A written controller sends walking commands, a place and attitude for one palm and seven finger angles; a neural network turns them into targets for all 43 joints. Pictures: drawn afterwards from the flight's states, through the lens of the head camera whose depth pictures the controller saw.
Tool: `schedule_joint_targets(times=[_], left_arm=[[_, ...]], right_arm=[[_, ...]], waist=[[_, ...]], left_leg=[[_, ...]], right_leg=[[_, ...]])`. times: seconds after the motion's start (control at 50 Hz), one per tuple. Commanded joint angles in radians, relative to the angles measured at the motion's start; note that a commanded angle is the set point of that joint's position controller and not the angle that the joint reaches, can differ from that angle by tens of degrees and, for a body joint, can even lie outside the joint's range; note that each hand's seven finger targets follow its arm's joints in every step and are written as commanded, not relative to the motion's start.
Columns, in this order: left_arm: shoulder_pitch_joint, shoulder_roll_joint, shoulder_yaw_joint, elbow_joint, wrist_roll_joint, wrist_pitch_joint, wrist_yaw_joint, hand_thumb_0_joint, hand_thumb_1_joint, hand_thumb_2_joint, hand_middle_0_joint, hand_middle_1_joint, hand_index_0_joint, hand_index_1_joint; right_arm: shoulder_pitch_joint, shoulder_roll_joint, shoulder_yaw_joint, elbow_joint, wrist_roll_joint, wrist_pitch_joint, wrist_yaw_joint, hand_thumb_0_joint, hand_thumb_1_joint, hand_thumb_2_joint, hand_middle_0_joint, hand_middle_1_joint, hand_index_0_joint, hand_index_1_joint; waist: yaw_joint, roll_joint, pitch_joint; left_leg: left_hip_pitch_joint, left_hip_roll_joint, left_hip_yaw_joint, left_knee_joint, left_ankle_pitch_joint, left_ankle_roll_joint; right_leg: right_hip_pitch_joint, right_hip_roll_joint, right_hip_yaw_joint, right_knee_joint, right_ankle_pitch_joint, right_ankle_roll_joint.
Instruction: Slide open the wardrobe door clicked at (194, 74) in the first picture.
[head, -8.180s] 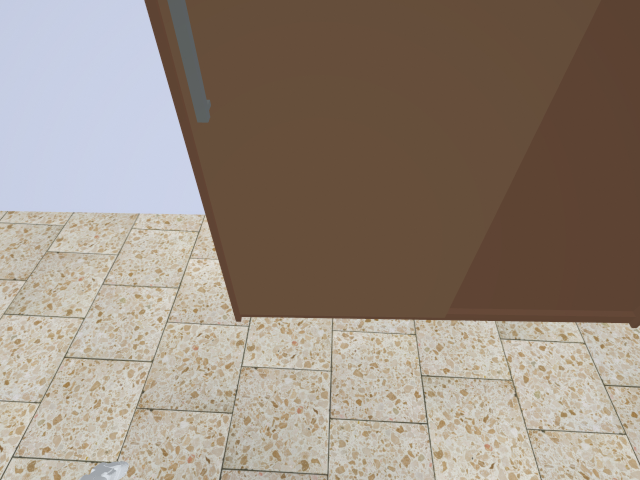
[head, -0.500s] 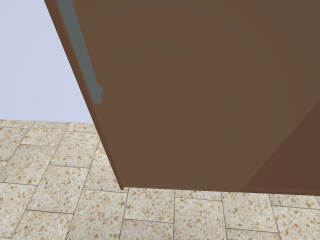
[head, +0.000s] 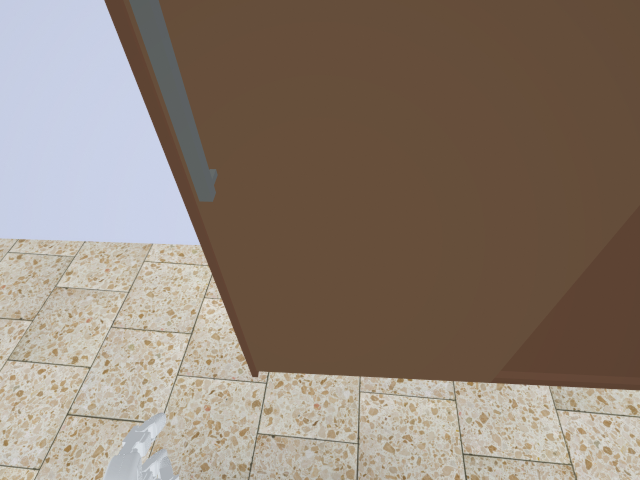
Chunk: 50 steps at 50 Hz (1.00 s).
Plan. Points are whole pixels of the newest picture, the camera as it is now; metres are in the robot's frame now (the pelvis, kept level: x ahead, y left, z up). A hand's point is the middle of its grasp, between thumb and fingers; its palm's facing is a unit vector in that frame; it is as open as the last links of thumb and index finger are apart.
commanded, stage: raise the hand with hooked fingers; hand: left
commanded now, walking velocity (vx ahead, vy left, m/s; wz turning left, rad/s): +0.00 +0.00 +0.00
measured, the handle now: (181, 93) +0.51 +0.21 +0.23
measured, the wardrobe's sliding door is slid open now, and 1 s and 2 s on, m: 0.00 0.00 0.00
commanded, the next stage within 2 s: move the hooked fingers beside the handle in 1.98 s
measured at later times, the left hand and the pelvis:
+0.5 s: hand (135, 421) +0.17 +0.21 +0.04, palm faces +0.03 -1.00 -0.07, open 9.8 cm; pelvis -0.02 +0.02 -0.04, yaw +3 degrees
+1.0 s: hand (60, 324) +0.23 +0.28 +0.13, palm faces +0.08 -0.99 -0.10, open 12.7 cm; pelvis +0.00 +0.04 -0.01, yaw +1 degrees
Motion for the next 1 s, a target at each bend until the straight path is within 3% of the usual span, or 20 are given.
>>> schedule_joint_targets(times=[0.0, 0.04, 0.06, 0.08, 0.1, 0.12, 0.16, 0.2, 0.26, 0.3, 0.34, 0.4, 0.5, 0.56, 0.6, 0.64, 0.68, 0.74, 0.8, 0.98], left_arm=[[0.009, 0.026, 0.069, -0.274, -0.067, -0.255, -0.058, 0.000, 0.737, 0.830, -0.212, -0.405, -0.212, -0.405], [0.177, -0.028, 0.066, -0.160, -0.102, -0.400, -0.176, 0.000, 0.690, 0.810, -0.215, -0.435, -0.215, -0.435], [0.214, -0.016, 0.088, -0.160, -0.119, -0.479, -0.244, 0.000, 0.667, 0.800, -0.217, -0.450, -0.217, -0.450], [0.238, 0.007, 0.103, -0.177, -0.127, -0.545, -0.313, 0.000, 0.643, 0.790, -0.218, -0.465, -0.218, -0.465], [0.268, 0.064, 0.157, -0.155, -0.123, -0.570, -0.373, 0.000, 0.620, 0.780, -0.220, -0.480, -0.220, -0.480], [0.254, 0.101, 0.173, -0.219, -0.121, -0.559, -0.404, 0.000, 0.597, 0.770, -0.222, -0.495, -0.222, -0.495], [0.160, 0.130, 0.195, -0.350, -0.146, -0.485, -0.413, 0.000, 0.550, 0.750, -0.225, -0.525, -0.225, -0.525], [0.069, 0.144, 0.217, -0.493, -0.170, -0.442, -0.372, 0.000, 0.503, 0.730, -0.228, -0.555, -0.228, -0.555], [-0.057, 0.133, 0.181, -0.733, -0.132, -0.471, -0.281, 0.000, 0.433, 0.700, -0.233, -0.600, -0.233, -0.600], [-0.172, 0.148, 0.140, -0.821, -0.108, -0.507, -0.260, 0.000, 0.387, 0.680, -0.237, -0.630, -0.237, -0.630], [-0.160, 0.134, 0.097, -0.778, -0.096, -0.514, -0.285, 0.000, 0.340, 0.660, -0.240, -0.660, -0.240, -0.660], [-0.163, 0.173, 0.111, -0.672, -0.107, -0.438, -0.346, 0.000, 0.270, 0.630, -0.245, -0.705, -0.245, -0.705], [-0.122, 0.241, 0.251, -0.592, -0.160, -0.233, -0.377, 0.000, 0.153, 0.580, -0.253, -0.780, -0.253, -0.780], [-0.131, 0.256, 0.317, -0.658, -0.192, -0.188, -0.357, 0.000, 0.083, 0.550, -0.258, -0.825, -0.258, -0.825], [-0.157, 0.259, 0.332, -0.682, -0.206, -0.181, -0.350, 0.000, 0.037, 0.530, -0.262, -0.855, -0.262, -0.855], [-0.164, 0.244, 0.312, -0.707, -0.200, -0.181, -0.355, 0.000, -0.010, 0.510, -0.265, -0.885, -0.265, -0.885], [-0.188, 0.233, 0.291, -0.711, -0.191, -0.172, -0.359, 0.000, -0.057, 0.490, -0.268, -0.915, -0.268, -0.915], [-0.251, 0.283, 0.321, -0.695, -0.188, -0.132, -0.374, 0.000, -0.127, 0.460, -0.273, -0.960, -0.273, -0.960], [-0.336, 0.335, 0.360, -0.724, -0.187, -0.095, -0.376, 0.000, -0.197, 0.430, -0.278, -1.005, -0.278, -1.005], [-0.520, 0.383, 0.410, -0.670, -0.210, 0.015, -0.420, 0.000, -0.407, 0.340, -0.293, -1.140, -0.293, -1.140]], right_arm=[[-0.159, -0.164, -0.076, -0.288, -0.015, -0.161, -0.005, 0.000, -0.900, -0.900, 0.200, 0.300, 0.200, 0.300], [-0.190, -0.160, -0.084, -0.342, -0.024, -0.160, 0.027, 0.000, -0.900, -0.900, 0.200, 0.300, 0.200, 0.300], [-0.199, -0.165, -0.093, -0.368, -0.026, -0.153, 0.042, 0.000, -0.900, -0.900, 0.200, 0.300, 0.200, 0.300], [-0.220, -0.175, -0.101, -0.410, -0.025, -0.146, 0.060, 0.000, -0.900, -0.900, 0.200, 0.300, 0.200, 0.300], [-0.222, -0.188, -0.111, -0.445, -0.021, -0.134, 0.079, 0.000, -0.900, -0.900, 0.200, 0.300, 0.200, 0.300], [-0.238, -0.185, -0.106, -0.481, -0.009, -0.122, 0.081, 0.000, -0.900, -0.900, 0.200, 0.300, 0.200, 0.300], [-0.254, -0.177, -0.098, -0.546, 0.004, -0.095, 0.066, 0.000, -0.900, -0.900, 0.200, 0.300, 0.200, 0.300], [-0.241, -0.164, -0.089, -0.577, 0.005, -0.073, 0.045, 0.000, -0.900, -0.900, 0.200, 0.300, 0.200, 0.300], [-0.174, -0.143, -0.076, -0.583, -0.009, -0.078, 0.032, 0.000, -0.900, -0.900, 0.200, 0.300, 0.200, 0.300], [-0.140, -0.154, -0.062, -0.557, -0.018, -0.086, 0.025, 0.000, -0.900, -0.900, 0.200, 0.300, 0.200, 0.300], [-0.133, -0.158, -0.051, -0.532, -0.014, -0.100, 0.020, 0.000, -0.900, -0.900, 0.200, 0.300, 0.200, 0.300], [-0.150, -0.173, -0.036, -0.510, 0.000, -0.115, 0.006, 0.000, -0.900, -0.900, 0.200, 0.300, 0.200, 0.300], [-0.201, -0.160, -0.019, -0.509, 0.015, -0.131, -0.012, 0.000, -0.900, -0.900, 0.200, 0.300, 0.200, 0.300], [-0.207, -0.147, -0.011, -0.504, 0.011, -0.144, -0.010, 0.000, -0.900, -0.900, 0.200, 0.300, 0.200, 0.300], [-0.210, -0.147, -0.005, -0.497, 0.006, -0.160, -0.005, 0.000, -0.900, -0.900, 0.200, 0.300, 0.200, 0.300], [-0.190, -0.150, -0.005, -0.485, 0.008, -0.177, 0.001, 0.000, -0.900, -0.900, 0.200, 0.300, 0.200, 0.300], [-0.182, -0.158, -0.005, -0.474, 0.010, -0.192, 0.003, 0.000, -0.900, -0.900, 0.200, 0.300, 0.200, 0.300], [-0.171, -0.173, -0.006, -0.461, 0.014, -0.200, -0.007, 0.000, -0.900, -0.900, 0.200, 0.300, 0.200, 0.300], [-0.182, -0.176, -0.001, -0.459, 0.016, -0.202, -0.019, 0.000, -0.900, -0.900, 0.200, 0.300, 0.200, 0.300], [-0.211, -0.174, 0.017, -0.441, 0.026, -0.191, -0.034, 0.000, -0.900, -0.900, 0.200, 0.300, 0.200, 0.300]], waist=[[-0.008, -0.200, -0.029], [0.031, -0.331, -0.031], [0.040, -0.326, -0.060], [0.039, -0.281, -0.078], [0.054, -0.146, -0.109], [0.069, -0.098, -0.157], [0.069, -0.125, -0.211], [0.057, -0.073, -0.209], [0.011, 0.065, -0.271], [-0.037, 0.053, -0.262], [-0.054, 0.090, -0.238], [-0.050, 0.071, -0.185], [0.026, 0.009, -0.233], [0.050, -0.013, -0.274], [0.058, -0.016, -0.255], [0.049, 0.033, -0.254], [0.039, 0.028, -0.221], [0.038, 0.002, -0.212], [0.050, 0.041, -0.201], [0.059, 0.091, -0.182]], left_leg=[[-0.205, -0.022, -0.059, 0.071, 0.041, 0.025], [-0.387, -0.032, -0.051, 0.163, -0.036, 0.007], [-0.442, -0.038, -0.043, 0.208, -0.047, 0.000], [-0.470, -0.047, -0.036, 0.250, -0.056, -0.004], [-0.447, -0.054, -0.025, 0.279, -0.024, -0.003], [-0.461, -0.059, -0.007, 0.293, -0.002, 0.008], [-0.484, -0.063, 0.003, 0.294, -0.019, 0.023], [-0.482, -0.060, -0.007, 0.298, -0.058, 0.027], [-0.364, -0.034, -0.042, 0.292, 0.005, 0.037], [-0.335, -0.020, -0.074, 0.303, 0.038, 0.041], [-0.313, -0.014, -0.088, 0.299, 0.030, 0.041], [-0.329, -0.011, -0.105, 0.263, -0.019, 0.040], [-0.309, -0.013, -0.110, 0.177, 0.011, 0.033], [-0.269, -0.008, -0.107, 0.142, 0.102, 0.027], [-0.250, -0.008, -0.108, 0.125, 0.147, 0.022], [-0.205, -0.005, -0.100, 0.110, 0.176, 0.018], [-0.188, -0.001, -0.105, 0.092, 0.174, 0.013], [-0.164, -0.001, -0.108, 0.063, 0.159, 0.018], [-0.122, -0.002, -0.113, 0.035, 0.165, 0.018], [-0.017, -0.006, -0.115, -0.027, 0.259, 0.010]], right_leg=[[-0.156, -0.034, 0.056, -0.035, -0.118, 0.052], [-0.204, -0.038, 0.084, 0.054, -0.197, 0.056], [-0.196, -0.040, 0.103, 0.096, -0.184, 0.054], [-0.189, -0.049, 0.121, 0.123, -0.162, 0.048], [-0.165, -0.059, 0.139, 0.152, -0.097, 0.028], [-0.157, -0.063, 0.141, 0.176, -0.061, 0.026], [-0.153, -0.060, 0.155, 0.175, -0.098, 0.040], [-0.178, -0.055, 0.171, 0.156, -0.193, 0.045], [-0.218, -0.026, 0.114, 0.201, -0.083, 0.036], [-0.245, -0.011, 0.091, 0.228, -0.011, 0.033], [-0.274, -0.006, 0.074, 0.223, -0.013, 0.031], [-0.251, -0.004, 0.069, 0.182, -0.062, 0.030], [-0.095, -0.016, 0.057, 0.119, -0.048, 0.034], [-0.030, -0.016, 0.035, 0.113, 0.049, 0.039], [-0.003, -0.012, 0.029, 0.107, 0.094, 0.034], [-0.018, -0.010, 0.023, 0.098, 0.126, 0.036], [-0.033, -0.007, 0.013, 0.088, 0.116, 0.037], [-0.012, -0.009, 0.019, 0.058, 0.104, 0.039], [0.015, -0.009, 0.020, 0.031, 0.100, 0.033], [0.081, -0.008, 0.016, -0.026, 0.197, 0.031]])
